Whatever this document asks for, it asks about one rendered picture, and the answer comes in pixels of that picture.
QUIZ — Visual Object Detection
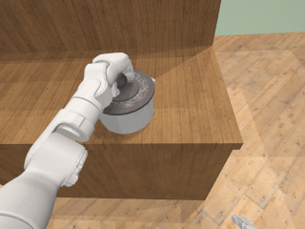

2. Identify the lid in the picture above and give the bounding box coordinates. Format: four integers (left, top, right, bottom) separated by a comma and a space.
103, 69, 154, 115

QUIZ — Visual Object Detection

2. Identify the robot left upper arm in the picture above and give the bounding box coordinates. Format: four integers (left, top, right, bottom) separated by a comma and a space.
0, 131, 88, 229

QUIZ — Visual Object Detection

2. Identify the table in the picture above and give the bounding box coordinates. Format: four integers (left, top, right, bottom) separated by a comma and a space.
0, 0, 244, 200

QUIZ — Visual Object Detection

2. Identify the left robot forearm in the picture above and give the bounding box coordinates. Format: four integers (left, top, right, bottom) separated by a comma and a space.
24, 58, 118, 170

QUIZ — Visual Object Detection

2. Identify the right robot hand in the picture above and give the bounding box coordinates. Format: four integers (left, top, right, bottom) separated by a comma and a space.
232, 215, 258, 229

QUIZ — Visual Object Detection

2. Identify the left robot hand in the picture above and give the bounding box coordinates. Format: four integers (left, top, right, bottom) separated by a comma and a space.
92, 52, 134, 97

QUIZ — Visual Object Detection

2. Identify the knob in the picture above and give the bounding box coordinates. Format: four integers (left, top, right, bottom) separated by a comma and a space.
115, 73, 128, 89

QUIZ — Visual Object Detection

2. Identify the pot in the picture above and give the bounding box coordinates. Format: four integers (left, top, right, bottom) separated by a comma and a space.
99, 78, 155, 135

